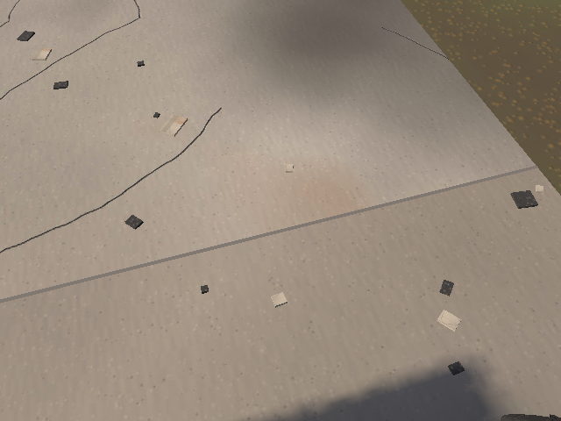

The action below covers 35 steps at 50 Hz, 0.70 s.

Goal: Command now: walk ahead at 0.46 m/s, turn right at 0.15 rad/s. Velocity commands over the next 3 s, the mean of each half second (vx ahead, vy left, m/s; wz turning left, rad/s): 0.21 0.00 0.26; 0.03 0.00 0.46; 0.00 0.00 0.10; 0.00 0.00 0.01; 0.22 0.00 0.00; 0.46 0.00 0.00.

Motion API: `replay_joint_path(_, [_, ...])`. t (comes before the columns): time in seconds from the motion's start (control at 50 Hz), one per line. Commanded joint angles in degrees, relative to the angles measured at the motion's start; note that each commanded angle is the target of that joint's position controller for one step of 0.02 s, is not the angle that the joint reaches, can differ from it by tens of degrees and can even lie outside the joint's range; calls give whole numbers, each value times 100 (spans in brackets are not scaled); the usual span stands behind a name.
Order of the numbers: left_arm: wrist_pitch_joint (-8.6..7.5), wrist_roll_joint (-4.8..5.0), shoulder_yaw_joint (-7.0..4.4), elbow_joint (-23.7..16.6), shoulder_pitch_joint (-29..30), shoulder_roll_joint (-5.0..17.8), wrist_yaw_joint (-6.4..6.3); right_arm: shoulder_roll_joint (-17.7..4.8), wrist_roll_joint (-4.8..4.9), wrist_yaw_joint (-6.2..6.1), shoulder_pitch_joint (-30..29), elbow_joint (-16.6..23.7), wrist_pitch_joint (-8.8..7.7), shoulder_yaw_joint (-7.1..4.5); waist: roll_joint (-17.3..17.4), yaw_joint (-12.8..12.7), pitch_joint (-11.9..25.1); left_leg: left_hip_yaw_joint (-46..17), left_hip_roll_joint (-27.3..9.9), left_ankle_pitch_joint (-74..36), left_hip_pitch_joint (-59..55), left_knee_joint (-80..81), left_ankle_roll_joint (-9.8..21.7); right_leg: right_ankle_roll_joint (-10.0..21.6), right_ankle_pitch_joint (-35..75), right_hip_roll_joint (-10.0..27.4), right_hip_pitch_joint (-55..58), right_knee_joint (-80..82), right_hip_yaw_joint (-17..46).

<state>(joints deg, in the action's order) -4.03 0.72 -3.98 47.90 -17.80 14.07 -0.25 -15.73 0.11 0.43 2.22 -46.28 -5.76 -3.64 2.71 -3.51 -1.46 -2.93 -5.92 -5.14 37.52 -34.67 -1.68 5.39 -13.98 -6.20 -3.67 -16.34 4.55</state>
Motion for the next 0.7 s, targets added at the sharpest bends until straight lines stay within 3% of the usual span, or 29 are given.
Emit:
replay_joint_path(0.02, [-30,0,-199,-93,-347,894,-39,-379,20,88,-759,524,-127,-26,-715,-181,-168,234,250,-271,-220,513,153,660,1859,1502,-45,254,650])
replay_joint_path(0.08, [63,-79,-192,-29,-321,919,-102,-490,-34,205,-489,469,-210,-45,-817,-28,74,375,454,175,-500,744,461,419,3429,1649,584,-450,514])
replay_joint_path(0.1, [77,-95,-199,-59,-196,977,-118,-610,-42,220,-113,362,-221,-92,-902,176,323,469,624,296,-987,743,578,312,4283,1591,653,-852,433])
replay_joint_path(0.12, [93,-88,-183,-101,-14,983,-131,-741,-66,225,526,163,-235,-158,-845,552,677,583,767,-114,-1792,978,718,136,4894,1362,618,-1588,217])
replay_joint_path(0.14, [83,-158,-132,-191,4,891,-142,-1008,-128,209,1188,31,-232,-218,-516,810,1285,20,226,-1833,-3105,721,991,-113,4001,1054,-3,-2767,10])
replay_joint_path(0.16, [8,-221,-14,-232,-704,513,-113,-1393,-237,191,1527,41,-176,-252,765,556,2115,-1852,-1224,-3784,-5152,376,2019,-601,762,328,-1859,-5059,-260])
replay_joint_path(0.18, [-36,-183,30,-96,-1066,538,-42,-1029,-84,214,1676,-64,-79,-166,1145,569,2816,-3102,-1693,-3950,-5888,743,2552,-772,-2325,55,-2709,-5926,126])
replay_joint_path(0.2, [-29,-42,-65,-199,-650,977,-8,-960,43,197,1319,93,18,-163,606,651,2329,-2787,-1444,-2604,-5354,915,2309,-778,-2150,389,-3097,-6281,362])
replay_joint_path(0.22, [25,11,-85,-376,-31,1042,-38,-890,67,156,848,260,107,-151,135,646,1570,-2269,-1160,-1690,-4492,1110,2045,-780,-1836,578,-3348,-6155,194])
replay_joint_path(0.24, [107,-33,-109,-446,313,1026,-99,-828,36,123,587,334,180,-118,-259,564,959,-1905,-959,-1236,-3510,1377,1908,-787,-1613,706,-3363,-5847,68])
replay_joint_path(0.28, [281,-105,-135,-541,250,895,-211,-870,-49,75,433,389,264,-137,-51,264,619,-1689,-646,-487,-2313,1740,1745,-760,-1322,839,-2762,-5093,48])
replay_joint_path(0.34, [321,-127,-87,-553,96,654,-304,-998,-78,-4,437,467,346,-217,349,172,804,-1382,-373,-650,-1923,1786,1706,-857,-1001,706,-2392,-4089,-91])
replay_joint_path(0.4, [349,-127,-89,-623,327,687,-323,-1078,31,-114,466,547,464,-279,351,248,1069,-1476,-269,248,-1934,1746,1554,-952,-351,635,-2248,-3454,3])
replay_joint_path(0.48, [334,-89,-76,-809,786,691,-292,-1055,59,-184,522,614,607,-293,560,404,829,-1885,-123,1744,-1857,1769,1380,-978,-206,497,-2101,-2624,72])
replay_joint_path(0.52, [247,-56,-89,-860,823,736,-250,-1045,58,-196,590,645,659,-297,656,421,791,-2161,-131,1582,-2067,1591,1329,-928,-300,424,-1945,-2091,86])
replay_joint_path(0.56, [148,-26,-121,-788,512,761,-191,-996,103,-217,493,730,719,-276,666,186,782,-2270,22,1223,-2080,1243,1133,-792,230,417,-1308,-944,-5])
replay_joint_path(0.58, [120,-58,-182,-761,362,955,-187,-840,116,-232,606,755,740,-228,501,164,830,-2132,244,1479,-1805,889,891,-638,586,819,-729,-478,189])
replay_joint_path(0.6, [151,-180,-263,-837,328,1360,-234,-474,58,-216,879,787,745,-133,-610,358,1015,-1404,774,2954,-1158,-341,544,-154,1250,2133,-85,-319,1234])
replay_joint_path(0.62, [225,-409,-315,-860,475,1573,-201,-620,76,-194,835,1018,670,-190,-2018,493,717,-406,1444,4155,-123,-1475,268,753,2268,2952,-320,-66,2502])
replay_joint_path(0.64, [211,-395,-248,-999,646,1277,-204,-1081,13,-167,975,909,620,-318,-1583,470,756,-537,1043,4052,-87,-2605,80,1012,2574,3053,-387,-149,2398])
replay_joint_path(0.66, [209,-305,-181,-1077,902,1001,-223,-1207,74,-158,1099,779,659,-397,-1173,539,685,-498,977,3688,-49,-3049,-26,793,2659,2699,-412,-308,1718])
replay_joint_path(0.68, [221,-222,-150,-1129,1079,893,-226,-1107,87,-194,1210,651,750,-402,-936,588,606,-406,906,3403,-19,-3316,-156,541,2548,2336,-398,-411,1176])
replay_joint_path(0.7, [237,-155,-138,-1127,1131,874,-237,-1004,73,-212,1194,663,820,-381,-942,542,518,-355,861,3140,103,-3562,-261,479,2594,2222,-392,-438,907])
